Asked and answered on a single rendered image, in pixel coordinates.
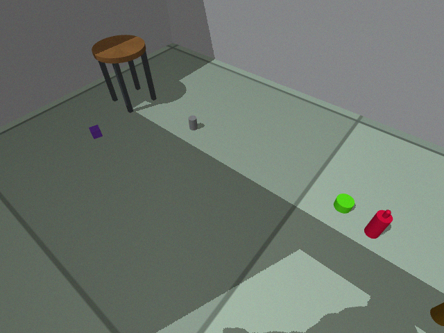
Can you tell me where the stool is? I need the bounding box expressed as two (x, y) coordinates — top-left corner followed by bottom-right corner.
(92, 35), (156, 113)

